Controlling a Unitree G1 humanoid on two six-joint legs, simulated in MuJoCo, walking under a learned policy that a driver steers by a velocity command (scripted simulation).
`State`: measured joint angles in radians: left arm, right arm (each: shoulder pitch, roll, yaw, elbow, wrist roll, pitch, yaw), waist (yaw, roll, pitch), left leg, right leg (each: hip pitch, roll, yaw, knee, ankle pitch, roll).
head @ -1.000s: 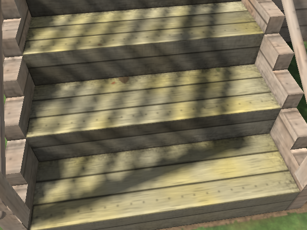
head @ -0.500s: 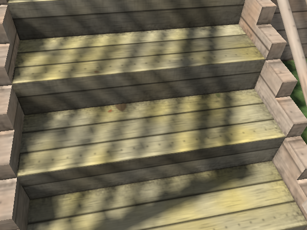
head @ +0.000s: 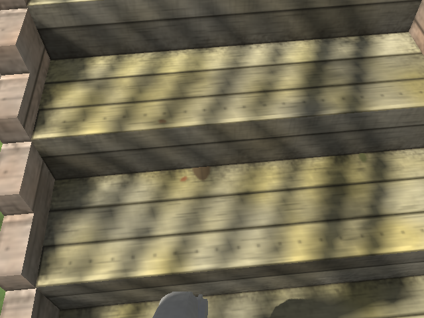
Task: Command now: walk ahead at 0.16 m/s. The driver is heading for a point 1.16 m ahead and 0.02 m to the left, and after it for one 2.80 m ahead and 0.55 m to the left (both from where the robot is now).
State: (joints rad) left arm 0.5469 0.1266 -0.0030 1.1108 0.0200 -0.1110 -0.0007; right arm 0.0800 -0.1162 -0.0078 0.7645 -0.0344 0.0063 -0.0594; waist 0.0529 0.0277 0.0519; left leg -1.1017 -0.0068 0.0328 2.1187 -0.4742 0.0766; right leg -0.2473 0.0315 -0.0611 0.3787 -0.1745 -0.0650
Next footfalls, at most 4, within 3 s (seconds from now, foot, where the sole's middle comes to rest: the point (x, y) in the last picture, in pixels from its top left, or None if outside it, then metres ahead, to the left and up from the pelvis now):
0.20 left None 0.21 0.14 -0.61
0.92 right None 0.22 -0.10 -0.61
1.42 left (245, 212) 0.61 -0.01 -0.44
1.82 right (328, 73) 0.95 -0.22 -0.27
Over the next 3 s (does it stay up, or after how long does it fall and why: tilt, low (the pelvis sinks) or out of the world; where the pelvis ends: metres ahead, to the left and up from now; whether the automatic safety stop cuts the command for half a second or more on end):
stays up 1.39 -0.12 0.77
